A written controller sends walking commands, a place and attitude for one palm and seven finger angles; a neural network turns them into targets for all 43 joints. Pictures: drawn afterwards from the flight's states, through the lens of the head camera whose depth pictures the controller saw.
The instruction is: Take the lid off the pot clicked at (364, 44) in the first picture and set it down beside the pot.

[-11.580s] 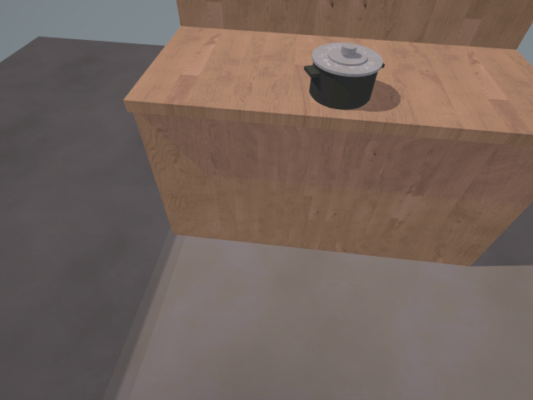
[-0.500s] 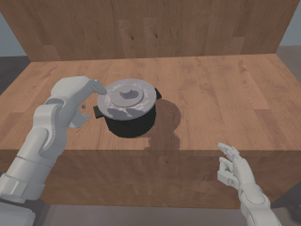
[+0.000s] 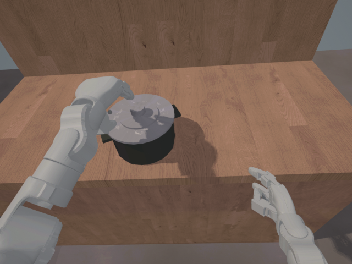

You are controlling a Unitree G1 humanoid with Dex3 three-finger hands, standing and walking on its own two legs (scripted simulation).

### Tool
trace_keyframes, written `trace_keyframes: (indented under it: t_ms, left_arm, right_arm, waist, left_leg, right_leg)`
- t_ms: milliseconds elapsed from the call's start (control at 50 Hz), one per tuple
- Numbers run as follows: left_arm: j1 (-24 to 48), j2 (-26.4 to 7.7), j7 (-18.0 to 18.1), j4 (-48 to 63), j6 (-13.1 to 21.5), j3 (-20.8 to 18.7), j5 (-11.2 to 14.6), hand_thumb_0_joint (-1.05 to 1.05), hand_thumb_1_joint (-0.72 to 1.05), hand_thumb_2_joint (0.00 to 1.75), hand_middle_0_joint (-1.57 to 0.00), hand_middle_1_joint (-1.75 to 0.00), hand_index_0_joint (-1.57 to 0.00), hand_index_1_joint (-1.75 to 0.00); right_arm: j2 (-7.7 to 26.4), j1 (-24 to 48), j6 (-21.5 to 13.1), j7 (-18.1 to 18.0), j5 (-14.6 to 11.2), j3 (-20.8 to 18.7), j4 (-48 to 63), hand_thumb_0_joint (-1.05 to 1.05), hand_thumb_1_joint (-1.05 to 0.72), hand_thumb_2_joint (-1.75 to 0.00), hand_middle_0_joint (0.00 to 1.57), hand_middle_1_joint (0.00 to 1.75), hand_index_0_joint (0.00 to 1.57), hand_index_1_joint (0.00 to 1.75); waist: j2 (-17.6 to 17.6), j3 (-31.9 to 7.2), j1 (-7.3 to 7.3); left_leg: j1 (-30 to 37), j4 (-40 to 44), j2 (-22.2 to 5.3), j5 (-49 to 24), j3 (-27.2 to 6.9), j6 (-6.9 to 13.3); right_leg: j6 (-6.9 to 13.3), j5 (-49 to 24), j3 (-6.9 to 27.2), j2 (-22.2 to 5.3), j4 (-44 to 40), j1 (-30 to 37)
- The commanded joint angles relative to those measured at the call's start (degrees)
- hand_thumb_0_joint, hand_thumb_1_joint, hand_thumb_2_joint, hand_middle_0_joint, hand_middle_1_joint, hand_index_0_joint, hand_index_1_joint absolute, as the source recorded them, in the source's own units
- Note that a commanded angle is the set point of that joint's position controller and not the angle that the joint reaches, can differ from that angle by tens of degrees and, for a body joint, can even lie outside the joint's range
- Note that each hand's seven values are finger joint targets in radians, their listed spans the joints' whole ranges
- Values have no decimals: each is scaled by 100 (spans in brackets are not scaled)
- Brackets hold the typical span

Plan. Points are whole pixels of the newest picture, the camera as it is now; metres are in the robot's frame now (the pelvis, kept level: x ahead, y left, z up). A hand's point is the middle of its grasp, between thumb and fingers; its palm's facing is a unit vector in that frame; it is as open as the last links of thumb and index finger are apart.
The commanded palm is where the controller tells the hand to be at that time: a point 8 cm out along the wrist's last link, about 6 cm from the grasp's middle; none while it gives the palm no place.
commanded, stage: move the open hand above the knob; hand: left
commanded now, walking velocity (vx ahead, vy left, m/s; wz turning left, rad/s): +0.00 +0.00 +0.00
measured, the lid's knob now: (137, 109) +0.49 +0.13 +0.09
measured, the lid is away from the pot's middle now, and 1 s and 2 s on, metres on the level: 0.00 0.00 0.00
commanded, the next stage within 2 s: lower the open fingers around the knob in 1.30 s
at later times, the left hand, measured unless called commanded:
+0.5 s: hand (122, 101) +0.44 +0.15 +0.17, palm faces -0.21 -0.07 -0.98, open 9.9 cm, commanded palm +0.44 +0.14 +0.23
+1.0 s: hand (131, 91) +0.47 +0.13 +0.17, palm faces -0.20 -0.09 -0.98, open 9.9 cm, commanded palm +0.45 +0.13 +0.23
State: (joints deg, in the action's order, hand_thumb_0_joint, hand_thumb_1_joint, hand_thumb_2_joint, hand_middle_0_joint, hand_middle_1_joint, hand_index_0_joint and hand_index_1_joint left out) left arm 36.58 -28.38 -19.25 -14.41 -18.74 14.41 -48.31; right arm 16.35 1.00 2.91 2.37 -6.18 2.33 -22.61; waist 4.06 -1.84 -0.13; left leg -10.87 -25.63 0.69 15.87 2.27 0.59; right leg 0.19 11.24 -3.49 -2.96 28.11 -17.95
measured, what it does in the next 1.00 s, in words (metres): stands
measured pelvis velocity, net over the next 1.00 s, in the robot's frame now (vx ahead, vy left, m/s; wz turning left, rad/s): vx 0.01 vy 0.02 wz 0.00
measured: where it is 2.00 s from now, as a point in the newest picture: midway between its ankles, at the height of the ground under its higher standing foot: outside the picture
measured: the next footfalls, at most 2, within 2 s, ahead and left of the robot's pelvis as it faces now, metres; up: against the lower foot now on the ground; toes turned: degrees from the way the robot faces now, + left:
none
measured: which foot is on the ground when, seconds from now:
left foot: down 0.00-1.00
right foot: down 0.00-1.00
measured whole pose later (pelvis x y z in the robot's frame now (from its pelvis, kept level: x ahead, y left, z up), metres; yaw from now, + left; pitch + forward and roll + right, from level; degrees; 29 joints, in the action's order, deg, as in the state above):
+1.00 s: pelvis +0.01 +0.02 +0.00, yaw +0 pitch +6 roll +1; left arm 59.3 -19.6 -18.5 -42.7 -20.5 18.6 -51.3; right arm 15.3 0.4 2.3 2.3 -6.6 1.3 -20.9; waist 2.5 -4.2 -3.4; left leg -15.8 -26.1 2.0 16.3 2.6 1.9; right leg -1.1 11.2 -2.9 -4.1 28.0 -22.6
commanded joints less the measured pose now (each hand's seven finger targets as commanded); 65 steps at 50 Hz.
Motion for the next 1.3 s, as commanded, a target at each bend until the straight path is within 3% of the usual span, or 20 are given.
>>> trace_keyframes:
  t_ms: [0,80,180,200,280,340,360,440,520,540,600,680,840,920,980,1040,1100,1200,1260,1280]
  left_arm:
    - [2739,-1110,230,571,-65,-666,-147,0,-31,151,-85,-8,-85,-8]
    - [3331,-959,184,686,-95,-463,-200,0,-31,151,-85,-8,-85,-8]
    - [3568,-947,184,-94,-158,-465,-241,0,-31,151,-85,-8,-85,-8]
    - [3559,-1089,210,-198,-151,-593,-206,0,-31,151,-85,-8,-85,-8]
    - [4036,-689,155,-446,-172,-218,-279,0,-31,151,-85,-8,-85,-8]
    - [4332,-754,127,-775,-184,-266,-298,0,-31,151,-85,-8,-85,-8]
    - [4480,-506,93,-865,-192,-46,-290,0,-31,151,-85,-8,-85,-8]
    - [4902,-767,73,-1337,-182,-256,-329,0,-31,151,-85,-8,-85,-8]
    - [5200,-602,45,-1603,-74,-141,-327,0,-31,151,-85,-8,-85,-8]
    - [5207,-390,31,-1877,-86,23,-352,0,-31,151,-85,-8,-85,-8]
    - [5401,-336,60,-2190,-34,10,-310,0,-31,151,-85,-8,-85,-8]
    - [5573,-562,100,-2120,78,-177,-425,0,-31,151,-85,-8,-85,-8]
    - [5513,-159,260,-2003,-87,25,-411,0,-31,151,-85,-8,-85,-8]
    - [5536,-457,322,-1482,-139,-227,-434,0,-31,151,-85,-8,-85,-8]
    - [5180,102,318,-1893,-298,215,-504,0,-31,151,-85,-8,-85,-8]
    - [5196,-204,347,-1375,-344,-96,-408,0,-31,151,-85,-8,-85,-8]
    - [5084,-4,328,-1485,-360,90,-394,0,-31,151,-85,-8,-85,-8]
    - [5170,29,349,-1132,-381,104,-365,0,-31,151,-85,-8,-85,-8]
    - [5114,106,365,-1584,-429,203,-408,0,-31,151,-85,-8,-85,-8]
    - [5181,95,371,-1589,-425,194,-402,0,-31,151,-85,-8,-85,-8]
  right_arm:
    - [546,387,324,-60,60,-122,22,0,-90,-90,20,30,20,30]
    - [500,392,325,-55,75,-119,4,0,-90,-90,20,30,20,30]
    - [516,295,339,-91,52,-114,-99,0,-90,-90,20,30,20,30]
    - [562,273,339,-98,40,-150,-99,0,-90,-90,20,30,20,30]
    - [488,315,350,-111,59,-117,-114,0,-90,-90,20,30,20,30]
    - [515,246,368,-125,61,-127,-167,0,-90,-90,20,30,20,30]
    - [489,245,365,-131,56,-124,-172,0,-90,-90,20,30,20,30]
    - [520,81,351,-190,79,-142,-267,0,-90,-90,20,30,20,30]
    - [507,-31,338,-210,100,-143,-292,0,-90,-90,20,30,20,30]
    - [493,-25,358,-218,85,-136,-344,0,-90,-90,20,30,20,30]
    - [533,-169,364,-226,96,-159,-380,0,-90,-90,20,30,20,30]
    - [501,-189,380,-231,114,-140,-308,0,-90,-90,20,30,20,30]
    - [485,-214,454,-126,109,-172,-253,0,-90,-90,20,30,20,30]
    - [489,-190,439,-87,131,-191,-151,0,-90,-90,20,30,20,30]
    - [453,-142,472,-35,75,-178,-205,0,-90,-90,20,30,20,30]
    - [493,-78,460,4,96,-218,-120,0,-90,-90,20,30,20,30]
    - [498,-56,489,11,74,-209,-151,0,-90,-90,20,30,20,30]
    - [492,17,494,32,81,-237,-157,0,-90,-90,20,30,20,30]
    - [477,54,525,-12,60,-175,-252,0,-90,-90,20,30,20,30]
    - [481,62,523,-27,51,-186,-266,0,-90,-90,20,30,20,30]
  waist:
    - [-232,-1294,-16]
    - [15,-1690,-20]
    - [-384,-1548,-59]
    - [-274,-1486,-77]
    - [-228,-1613,-114]
    - [-272,-1593,-155]
    - [-254,-1591,-205]
    - [-357,-1712,-245]
    - [-373,-1907,-299]
    - [-417,-1689,-361]
    - [-297,-1637,-403]
    - [-260,-2055,-336]
    - [-195,-2059,-338]
    - [-103,-2422,-217]
    - [-118,-1996,-299]
    - [-55,-2318,-182]
    - [-121,-2020,-247]
    - [-80,-2115,-212]
    - [-373,-1732,-247]
    - [-271,-1685,-255]
  left_leg:
    - [-302,306,101,-1066,-174,103]
    - [-74,255,136,-1357,-255,103]
    - [-283,273,152,-1119,-238,114]
    - [-320,269,134,-998,-199,110]
    - [-253,263,168,-1077,-227,114]
    - [-306,270,160,-995,-244,106]
    - [-279,272,176,-1020,-241,112]
    - [-301,239,196,-976,-232,128]
    - [-276,245,205,-1108,-234,132]
    - [-318,228,190,-1031,-215,124]
    - [-376,220,198,-1002,-225,114]
    - [-263,213,178,-1326,-238,121]
    - [-100,163,101,-1868,-322,74]
    - [59,119,94,-2345,-374,79]
    - [8,103,39,-2364,-357,29]
    - [125,84,73,-2496,-396,43]
    - [-6,104,55,-2317,-387,33]
    - [91,117,62,-2275,-447,20]
    - [-211,260,98,-1533,-328,30]
    - [-225,290,98,-1358,-310,35]
  right_leg:
    - [213,-890,164,57,-214,997]
    - [243,-1130,123,84,-99,1065]
    - [213,-1000,111,77,-129,1025]
    - [216,-898,133,43,-146,986]
    - [221,-973,113,53,-112,939]
    - [223,-915,95,51,-105,888]
    - [219,-926,88,50,-108,830]
    - [205,-985,115,39,-117,877]
    - [196,-1149,127,29,-101,925]
    - [194,-1084,107,35,-125,745]
    - [207,-1049,82,22,-129,607]
    - [217,-1375,133,22,-43,852]
    - [243,-1551,47,71,9,604]
    - [254,-1841,80,62,67,853]
    - [251,-1652,10,104,52,496]
    - [273,-1762,45,98,99,737]
    - [280,-1618,14,89,35,599]
    - [301,-1533,3,89,56,627]
    - [279,-1212,-10,104,-21,573]
    - [281,-1077,-1,96,-47,521]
